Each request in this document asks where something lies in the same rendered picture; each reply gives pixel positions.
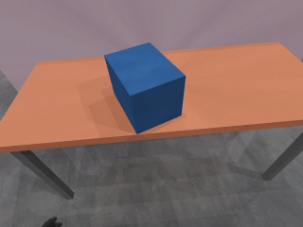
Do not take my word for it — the table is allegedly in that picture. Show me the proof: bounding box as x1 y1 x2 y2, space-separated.
0 42 303 200

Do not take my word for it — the robot left hand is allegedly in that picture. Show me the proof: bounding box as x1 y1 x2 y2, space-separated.
42 217 62 227

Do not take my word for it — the carton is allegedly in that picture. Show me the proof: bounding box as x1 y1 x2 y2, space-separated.
104 43 186 134

